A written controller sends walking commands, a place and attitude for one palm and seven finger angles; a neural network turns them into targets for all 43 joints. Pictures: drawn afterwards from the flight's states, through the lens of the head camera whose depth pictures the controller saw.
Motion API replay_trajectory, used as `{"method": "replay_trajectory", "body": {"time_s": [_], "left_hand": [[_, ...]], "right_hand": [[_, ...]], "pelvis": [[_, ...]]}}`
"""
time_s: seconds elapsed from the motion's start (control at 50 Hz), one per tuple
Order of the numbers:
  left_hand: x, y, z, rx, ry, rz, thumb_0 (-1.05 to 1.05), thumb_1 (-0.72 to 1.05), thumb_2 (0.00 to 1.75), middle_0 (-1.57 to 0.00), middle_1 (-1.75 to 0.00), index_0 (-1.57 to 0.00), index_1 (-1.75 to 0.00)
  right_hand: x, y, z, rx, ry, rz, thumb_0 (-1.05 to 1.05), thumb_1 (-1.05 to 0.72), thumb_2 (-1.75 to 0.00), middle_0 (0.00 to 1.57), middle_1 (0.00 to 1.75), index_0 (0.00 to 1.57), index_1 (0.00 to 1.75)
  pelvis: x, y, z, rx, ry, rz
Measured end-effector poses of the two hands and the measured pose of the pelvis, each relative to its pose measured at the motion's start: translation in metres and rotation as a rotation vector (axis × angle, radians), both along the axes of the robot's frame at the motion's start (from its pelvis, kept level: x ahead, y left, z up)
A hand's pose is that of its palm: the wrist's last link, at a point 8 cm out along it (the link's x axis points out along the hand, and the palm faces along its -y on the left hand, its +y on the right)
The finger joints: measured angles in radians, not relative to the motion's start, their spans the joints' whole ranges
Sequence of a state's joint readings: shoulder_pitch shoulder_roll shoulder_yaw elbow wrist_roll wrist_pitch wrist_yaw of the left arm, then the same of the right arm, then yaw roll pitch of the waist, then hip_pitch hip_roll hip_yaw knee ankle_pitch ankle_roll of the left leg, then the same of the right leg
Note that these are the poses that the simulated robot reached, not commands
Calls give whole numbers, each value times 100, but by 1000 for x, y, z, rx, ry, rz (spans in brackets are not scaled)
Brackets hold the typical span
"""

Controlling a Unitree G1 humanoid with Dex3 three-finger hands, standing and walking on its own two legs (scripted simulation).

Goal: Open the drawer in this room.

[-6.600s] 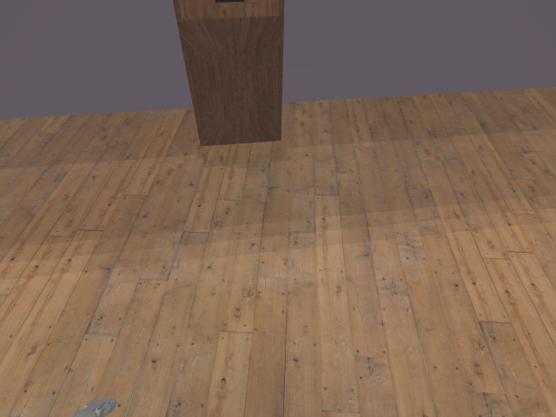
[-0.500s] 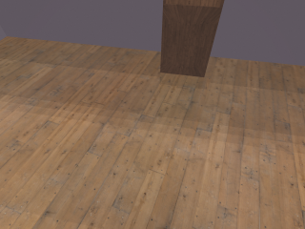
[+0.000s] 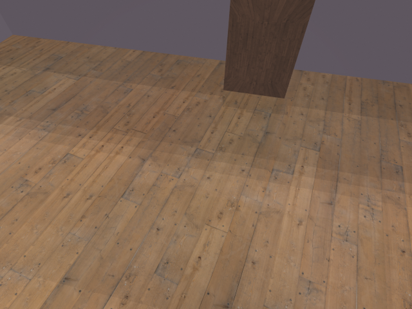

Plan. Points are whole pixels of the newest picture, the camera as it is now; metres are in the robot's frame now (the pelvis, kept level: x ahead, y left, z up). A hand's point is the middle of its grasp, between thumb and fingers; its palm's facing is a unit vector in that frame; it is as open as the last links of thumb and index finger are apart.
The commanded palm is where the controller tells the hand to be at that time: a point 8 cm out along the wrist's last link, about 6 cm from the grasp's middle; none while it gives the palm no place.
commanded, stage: turn or walk to find it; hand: left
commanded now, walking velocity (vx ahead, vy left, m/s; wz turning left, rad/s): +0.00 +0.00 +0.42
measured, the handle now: out of the picture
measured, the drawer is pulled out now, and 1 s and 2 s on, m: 0.00 0.00 0.00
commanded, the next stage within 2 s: stand and wait in 0.32 s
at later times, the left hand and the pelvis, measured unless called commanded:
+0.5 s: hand out of the picture -0.04 +0.24 -0.17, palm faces +0.14 -0.97 -0.19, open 7.3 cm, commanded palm none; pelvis -0.03 +0.05 +0.01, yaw +7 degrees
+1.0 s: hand out of the picture -0.01 +0.20 -0.17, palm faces +0.11 -0.97 -0.20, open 7.3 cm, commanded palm none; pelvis +0.00 +0.03 +0.01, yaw +6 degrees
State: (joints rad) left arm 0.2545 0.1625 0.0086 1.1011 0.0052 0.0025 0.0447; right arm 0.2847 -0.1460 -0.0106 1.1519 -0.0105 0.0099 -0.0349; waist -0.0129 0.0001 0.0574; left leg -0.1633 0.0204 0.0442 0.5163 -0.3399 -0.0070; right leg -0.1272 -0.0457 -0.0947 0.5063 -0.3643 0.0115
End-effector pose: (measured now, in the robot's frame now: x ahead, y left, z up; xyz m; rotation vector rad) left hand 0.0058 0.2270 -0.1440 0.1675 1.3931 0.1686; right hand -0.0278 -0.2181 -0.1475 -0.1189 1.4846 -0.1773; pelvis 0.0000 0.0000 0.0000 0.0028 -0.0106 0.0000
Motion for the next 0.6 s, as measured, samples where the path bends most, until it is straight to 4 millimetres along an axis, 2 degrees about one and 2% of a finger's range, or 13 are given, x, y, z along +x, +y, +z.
{"method": "replay_trajectory", "body": {"time_s": [0.12,0.22,0.28,0.32,0.46,0.6], "left_hand": [[-12,18,-1,37,-54,50,0,91,90,-20,-30,-20,-30],[-32,37,-11,24,-77,92,0,91,90,-20,-30,-20,-30],[-44,51,-23,4,-71,123,0,91,90,-20,-30,-20,-30],[-51,57,-22,-2,-54,127,0,91,90,-20,-30,-20,-30],[-60,64,1,-26,-35,115,0,91,90,-20,-30,-20,-30],[-61,53,3,-33,-1,122,0,91,90,-20,-30,-20,-30]], "right_hand": [[14,-7,-5,-16,-42,56,1,-90,-90,21,30,20,30],[44,-6,4,-66,-107,131,1,-90,-90,20,30,20,30],[62,0,8,-100,-178,183,1,-91,-90,20,30,20,30],[68,6,14,-109,-212,201,1,-91,-90,20,30,20,30],[62,31,33,-87,-225,200,1,-90,-90,20,30,20,30],[45,48,21,-28,-160,166,1,-91,-90,21,30,20,30]], "pelvis": [[-17,5,-6,-11,-7,59],[-30,19,-10,-20,-21,116],[-38,32,-17,-20,-19,140],[-41,39,-15,-23,-18,130],[-34,52,9,-37,4,129],[-24,52,10,-11,-7,123]]}}
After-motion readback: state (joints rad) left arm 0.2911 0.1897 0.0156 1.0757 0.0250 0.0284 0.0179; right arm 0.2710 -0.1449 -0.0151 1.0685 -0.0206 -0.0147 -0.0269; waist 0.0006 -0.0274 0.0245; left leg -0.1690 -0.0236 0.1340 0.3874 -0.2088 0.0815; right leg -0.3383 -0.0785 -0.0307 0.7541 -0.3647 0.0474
